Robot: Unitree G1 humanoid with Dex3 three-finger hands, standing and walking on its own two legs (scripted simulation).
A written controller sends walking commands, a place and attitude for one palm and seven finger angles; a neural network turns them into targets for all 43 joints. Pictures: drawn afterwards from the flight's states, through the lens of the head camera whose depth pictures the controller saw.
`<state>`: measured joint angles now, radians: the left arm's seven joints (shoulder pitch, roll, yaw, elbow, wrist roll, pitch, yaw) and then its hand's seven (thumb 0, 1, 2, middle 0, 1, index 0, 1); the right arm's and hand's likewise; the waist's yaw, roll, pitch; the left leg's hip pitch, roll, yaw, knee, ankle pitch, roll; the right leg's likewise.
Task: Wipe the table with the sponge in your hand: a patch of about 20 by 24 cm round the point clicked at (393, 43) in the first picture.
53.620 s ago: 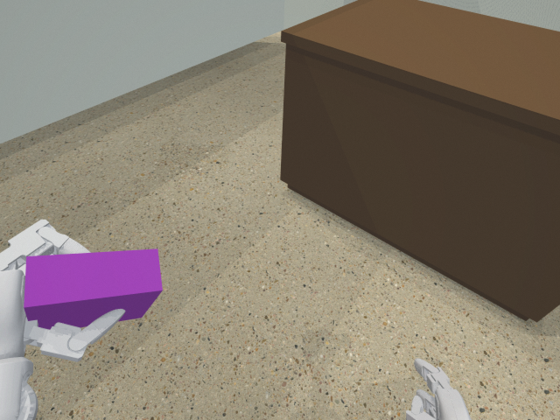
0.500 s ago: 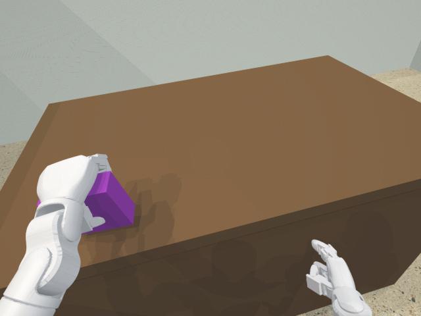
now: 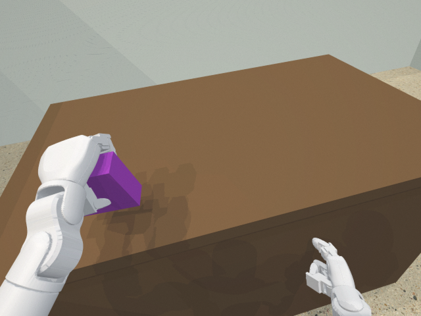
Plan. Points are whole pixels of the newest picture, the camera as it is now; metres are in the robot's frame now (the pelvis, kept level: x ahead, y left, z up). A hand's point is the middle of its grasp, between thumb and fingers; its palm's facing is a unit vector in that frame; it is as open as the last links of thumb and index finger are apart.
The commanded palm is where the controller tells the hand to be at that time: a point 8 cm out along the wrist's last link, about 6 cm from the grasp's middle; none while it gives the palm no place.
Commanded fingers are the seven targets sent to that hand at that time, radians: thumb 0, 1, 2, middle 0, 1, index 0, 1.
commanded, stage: lift the sponge slowly off the table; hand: left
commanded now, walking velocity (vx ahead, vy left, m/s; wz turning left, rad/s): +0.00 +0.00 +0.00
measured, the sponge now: (102, 191) +0.26 +0.26 +0.15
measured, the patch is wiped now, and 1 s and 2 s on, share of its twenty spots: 1.00 1.00 1.00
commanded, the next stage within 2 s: bring the sponge back beside the body in 0.52 s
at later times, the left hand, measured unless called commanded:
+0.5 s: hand (82, 156) +0.28 +0.28 +0.22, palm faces +0.26 -0.12 -0.96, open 9.2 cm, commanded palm +0.23 +0.27 +0.29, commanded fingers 0.00 0.10 1.30 -1.20 -1.60 -1.20 -1.60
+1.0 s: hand (71, 168) +0.25 +0.28 +0.22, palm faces +0.31 -0.16 -0.94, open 9.2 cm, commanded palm +0.19 +0.27 +0.29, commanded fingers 0.00 0.10 1.30 -1.20 -1.60 -1.20 -1.60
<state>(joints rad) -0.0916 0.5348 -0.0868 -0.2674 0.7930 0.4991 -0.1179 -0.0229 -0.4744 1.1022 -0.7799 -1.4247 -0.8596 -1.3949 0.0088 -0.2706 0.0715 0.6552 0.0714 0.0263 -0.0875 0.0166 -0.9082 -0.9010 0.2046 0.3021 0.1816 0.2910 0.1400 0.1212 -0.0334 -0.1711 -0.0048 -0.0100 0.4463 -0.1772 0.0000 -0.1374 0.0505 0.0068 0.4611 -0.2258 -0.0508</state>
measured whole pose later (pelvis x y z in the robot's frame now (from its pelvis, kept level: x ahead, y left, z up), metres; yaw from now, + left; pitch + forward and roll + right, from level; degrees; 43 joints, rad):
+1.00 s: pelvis -0.01 +0.01 +0.00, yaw +0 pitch -5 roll +0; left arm -0.10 0.60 -0.02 -0.36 0.74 0.54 -0.15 -0.02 -0.47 1.10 -0.78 -1.42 -0.86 -1.40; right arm 0.01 -0.27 0.07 0.64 0.09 0.04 -0.11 0.02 -0.91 -0.90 0.20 0.30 0.16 0.28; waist 0.15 0.12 -0.03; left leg -0.20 -0.01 -0.01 0.47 -0.18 0.01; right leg -0.16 0.04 0.01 0.48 -0.23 -0.04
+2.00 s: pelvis -0.01 +0.01 +0.00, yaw +0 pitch -7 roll +0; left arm 0.14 0.65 0.09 -0.54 0.68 0.48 -0.14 -0.02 -0.47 1.10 -0.78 -1.42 -0.86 -1.40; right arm 0.03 -0.27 0.07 0.63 0.07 0.02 -0.12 0.02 -0.91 -0.90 0.21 0.30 0.16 0.28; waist 0.17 0.12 -0.02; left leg -0.19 -0.01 -0.01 0.51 -0.19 0.01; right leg -0.15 0.05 0.01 0.51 -0.23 -0.04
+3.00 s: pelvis -0.07 +0.02 -0.02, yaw +1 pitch +2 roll -1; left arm 0.32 0.51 0.53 -0.75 -0.06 -0.19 0.13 -0.03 -0.48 1.10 -0.79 -1.42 -0.87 -1.40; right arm 0.22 -0.21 0.03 0.59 0.02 -0.09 -0.07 0.02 -0.91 -0.90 0.21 0.30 0.20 0.30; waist -0.02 -0.02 -0.01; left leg -0.46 -0.03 -0.03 0.72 -0.29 0.03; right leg -0.48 0.03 -0.01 0.64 -0.19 -0.01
